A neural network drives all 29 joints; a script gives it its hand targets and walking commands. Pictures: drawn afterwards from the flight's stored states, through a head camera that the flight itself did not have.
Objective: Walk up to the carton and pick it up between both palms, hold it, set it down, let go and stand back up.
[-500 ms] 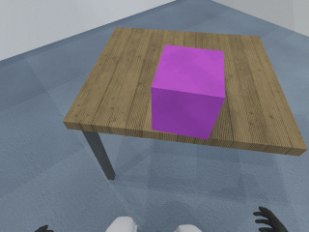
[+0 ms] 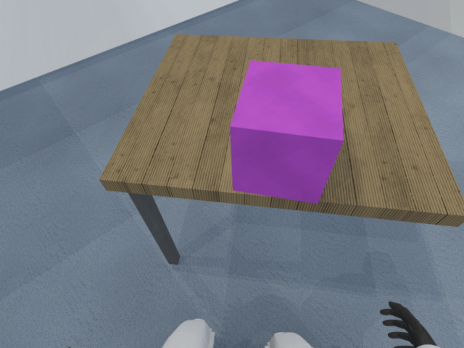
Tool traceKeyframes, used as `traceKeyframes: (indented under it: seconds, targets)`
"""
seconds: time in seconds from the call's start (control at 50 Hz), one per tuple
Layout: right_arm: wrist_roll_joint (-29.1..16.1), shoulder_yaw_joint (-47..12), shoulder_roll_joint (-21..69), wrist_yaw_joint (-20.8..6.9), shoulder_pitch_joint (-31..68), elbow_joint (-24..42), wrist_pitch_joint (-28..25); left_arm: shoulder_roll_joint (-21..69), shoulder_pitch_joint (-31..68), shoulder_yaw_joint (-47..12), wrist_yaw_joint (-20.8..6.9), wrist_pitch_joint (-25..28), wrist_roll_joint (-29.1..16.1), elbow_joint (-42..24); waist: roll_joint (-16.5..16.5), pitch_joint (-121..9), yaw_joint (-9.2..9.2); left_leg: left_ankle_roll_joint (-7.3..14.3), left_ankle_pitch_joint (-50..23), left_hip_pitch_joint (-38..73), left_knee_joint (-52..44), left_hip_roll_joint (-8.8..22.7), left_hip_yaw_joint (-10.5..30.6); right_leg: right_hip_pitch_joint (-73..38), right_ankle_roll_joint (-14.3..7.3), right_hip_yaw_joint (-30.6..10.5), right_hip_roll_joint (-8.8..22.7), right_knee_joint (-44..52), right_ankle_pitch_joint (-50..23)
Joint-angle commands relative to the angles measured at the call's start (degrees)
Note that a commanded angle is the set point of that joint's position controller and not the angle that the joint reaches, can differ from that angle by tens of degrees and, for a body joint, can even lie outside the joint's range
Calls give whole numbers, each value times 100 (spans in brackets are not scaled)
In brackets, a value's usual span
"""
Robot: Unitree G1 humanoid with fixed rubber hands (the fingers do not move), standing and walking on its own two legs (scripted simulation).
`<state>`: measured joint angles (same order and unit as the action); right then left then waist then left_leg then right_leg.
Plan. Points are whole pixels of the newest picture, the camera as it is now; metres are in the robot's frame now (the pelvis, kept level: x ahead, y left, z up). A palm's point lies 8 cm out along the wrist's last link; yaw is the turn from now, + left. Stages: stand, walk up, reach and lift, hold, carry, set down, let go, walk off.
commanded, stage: walk up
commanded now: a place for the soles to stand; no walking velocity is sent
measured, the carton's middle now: (284, 132) +0.53 -0.07 +0.03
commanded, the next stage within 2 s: none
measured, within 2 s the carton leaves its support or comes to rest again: neither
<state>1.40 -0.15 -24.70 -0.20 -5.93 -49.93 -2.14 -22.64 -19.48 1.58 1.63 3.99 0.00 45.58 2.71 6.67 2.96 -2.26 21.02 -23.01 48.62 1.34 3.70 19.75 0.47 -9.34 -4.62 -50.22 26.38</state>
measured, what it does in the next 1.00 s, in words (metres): stands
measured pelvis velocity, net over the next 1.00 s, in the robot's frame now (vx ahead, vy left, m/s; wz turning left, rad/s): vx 0.00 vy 0.00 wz -0.02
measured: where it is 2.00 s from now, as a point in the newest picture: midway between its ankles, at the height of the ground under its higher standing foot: outside the picture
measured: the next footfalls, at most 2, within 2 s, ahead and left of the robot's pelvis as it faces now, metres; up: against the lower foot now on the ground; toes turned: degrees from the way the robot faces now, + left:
none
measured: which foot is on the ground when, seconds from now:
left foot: down 0.00-1.00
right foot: down 0.00-1.00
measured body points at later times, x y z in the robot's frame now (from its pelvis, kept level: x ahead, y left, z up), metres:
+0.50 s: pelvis -0.01 +0.00 +0.01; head +0.01 +0.00 +0.45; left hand +0.05 +0.34 -0.09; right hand +0.10 -0.30 -0.11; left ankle +0.04 +0.14 -0.70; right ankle +0.01 -0.14 -0.69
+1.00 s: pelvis +0.00 +0.00 +0.00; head +0.03 -0.01 +0.45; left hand +0.06 +0.33 -0.09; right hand +0.14 -0.31 -0.11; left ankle +0.04 +0.13 -0.69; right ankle +0.03 -0.14 -0.70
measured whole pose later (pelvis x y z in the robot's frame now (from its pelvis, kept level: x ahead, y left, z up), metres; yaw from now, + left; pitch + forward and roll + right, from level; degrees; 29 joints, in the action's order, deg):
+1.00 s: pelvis +0.00 +0.00 +0.00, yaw -1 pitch -4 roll +0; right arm 1.4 -0.1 -24.1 -0.8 -6.7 -50.1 -0.4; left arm -24.3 -18.6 1.2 1.5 5.4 0.0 45.6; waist 1.8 8.1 3.0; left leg -0.4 25.4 -21.4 49.0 0.2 3.1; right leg 19.4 0.8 -9.8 -4.5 -47.1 23.1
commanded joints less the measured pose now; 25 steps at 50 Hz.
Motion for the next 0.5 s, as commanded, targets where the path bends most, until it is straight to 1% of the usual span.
traceKeyframes:
  seconds: [0.0, 0.02, 0.04, 0.06, 0.08, 0.1, 0.12, 0.14, 0.16, 0.18, 0.2, 0.22, 0.24, 0.26, 0.28, 0.3, 0.32, 0.34, 0.36, 0.38, 0.4, 0.42, 0.44, 0.46, 0.48]
  targets:
    - [-75, 753, -1702, 90, -545, 217, -192, -1234, 180, 275, 139, 75, -61, -213, 727, -1060, -729, 2188, -1857, 2191, -2229, 2149, 2522, 1572, -143, 494, -127, -1363, 256]
    - [-60, 729, -1549, 57, -254, 322, -193, -1294, -164, 292, 125, 52, -35, -92, 743, -727, -437, 2181, -1506, 1480, -2253, 2218, 2490, 1209, -139, 546, 122, -1071, 1180]
    - [-64, 730, -1552, 37, 35, 343, -122, -1305, -336, 320, 80, 75, -8, 55, 625, -355, -254, 1996, -582, 593, -2333, 2006, 2083, 752, -293, 577, 156, -685, 1062]
    - [-32, 693, -1611, 31, 452, 360, -73, -1312, -641, 371, 25, 94, 16, 155, 669, 4, 10, 1714, 190, -142, -2148, 1603, 1564, 279, -381, 587, 205, 151, 803]
    - [-11, 671, -1549, 5, 703, 464, 0, -1396, -935, 420, -20, 139, 63, 350, 513, 214, 129, 1265, 625, -500, -1642, 1039, 944, -86, -546, 268, 148, 1182, 413]
    - [-32, 601, -1127, -2, 953, 615, 40, -1563, -1114, 482, -34, 194, 150, 419, -267, 147, 127, 872, 787, -955, -254, 317, 233, -259, -793, -1115, 656, 2151, 186]
    - [-21, 603, -987, 19, 989, 687, 78, -2079, -1043, 593, -14, 226, 152, 487, -1225, 314, 143, 499, 1332, -1751, 954, -266, -387, -629, -932, -3086, 1449, 3045, -159]
    - [-57, 561, -1099, 28, 824, 676, 90, -2053, -782, 581, -10, 232, 150, 287, -593, -8, 27, 394, 1599, -1688, 856, -252, 91, -711, -1221, -3956, 1779, 3219, -224]
    - [-26, 606, -1190, 22, 643, 496, 77, -2208, -447, 617, 4, 203, 133, 305, -734, 21, -44, 481, 1618, -1430, 1032, -184, 243, -238, -1304, -4134, 1896, 3379, 514]
    - [-30, 621, -1245, -2, 458, 390, 82, -2187, -195, 659, 19, 190, 177, 182, -989, 196, -142, 447, 1367, -1263, 839, -26, 307, -187, -1234, -3935, 1739, 3412, 1150]
    - [-53, 626, -1200, -20, 392, 322, 42, -2024, 94, 603, 16, 180, 189, 127, -903, 323, -220, 409, 1162, -1074, 605, 64, 356, 20, -1349, -3746, 1655, 3146, 446]
    - [-76, 629, -1188, -41, 288, 239, 24, -1954, 286, 556, 10, 162, 203, 26, -1184, 225, -289, 428, 1189, -601, 168, 92, 293, 206, -1312, -3282, 1494, 2952, -129]
    - [-56, 662, -1208, -56, 117, 221, 33, -2020, 278, 568, 6, 163, 161, -48, -1175, 14, -319, 398, 1078, -378, -80, -29, 82, 123, -1341, -3156, 1475, 2739, -477]
    - [-53, 673, -1147, -50, -52, 221, -7, -1903, 318, 511, 14, 133, 144, -152, -1021, -125, -457, 410, 611, 174, -536, -72, -32, 417, -1266, -2753, 1370, 2460, -946]
    - [-57, 638, -1068, -27, -217, 133, -48, -1770, 385, 472, 0, 86, 120, -147, -1128, -356, -548, 517, 385, 719, -1046, -137, -43, 562, -1153, -2403, 1194, 2194, -1299]
    - [-25, 654, -1112, -14, -432, 147, -82, -1548, 499, 418, -12, 77, 78, -222, -1031, -397, -693, 530, 339, 1218, -1428, -95, -27, 871, -903, -1963, 979, 1788, -1415]
    - [13, 714, -1190, -5, -559, 79, -91, -1325, 602, 309, -12, 29, 65, -196, -649, -492, -799, 655, 563, 1764, -1912, 159, 344, 1338, -659, -1272, 701, 1275, -1187]
    - [42, 799, -1596, 16, -756, 94, -119, -1030, 490, 254, -14, 13, 39, -236, 414, -603, -880, 928, 1500, 2104, -2724, 997, 1785, 1893, -360, -650, 205, 226, -611]
    - [-4, 820, -1906, -2, -701, 123, -127, -1029, 264, 232, 19, 11, 10, -152, 1009, -520, -790, 1527, 2298, 1794, -3466, 1816, 3139, 2051, -193, 144, -334, -643, 606]
    - [-7, 822, -1957, -33, -477, 163, -108, -1435, 7, 309, 77, 5, 46, -7, 668, -145, -585, 1703, 2487, 1334, -3526, 2062, 3415, 1959, -163, 135, -126, -1076, 905]
    - [-4, 803, -1819, -21, -244, 246, -88, -1529, -159, 339, 49, 13, 54, 88, 591, 22, -474, 1713, 2500, 899, -3384, 1886, 2921, 1628, -168, 187, 70, -848, 691]
    - [24, 735, -1694, -33, 77, 324, -73, -1541, -404, 406, -6, 51, 33, 199, 684, -45, -283, 1749, 1998, 812, -3096, 1805, 2556, 1175, -151, 513, 181, -557, 709]
    - [30, 735, -1635, -41, 255, 375, -28, -1442, -659, 384, -41, 106, 18, 331, 659, -58, -71, 1664, 1254, 433, -2797, 1573, 2034, 518, -210, 702, 195, 5, 500]
    - [38, 744, -1551, -54, 403, 472, 24, -1451, -831, 412, -52, 132, 52, 349, 807, -206, 19, 1497, 809, 198, -2436, 1325, 1465, 39, -321, 727, 178, 559, 225]
    - [-8, 688, -1338, -76, 399, 534, 52, -1373, -1003, 389, -42, 159, 66, 402, 840, -329, 90, 1258, 355, 246, -1844, 1090, 1115, -273, -435, 532, 190, 1393, 77]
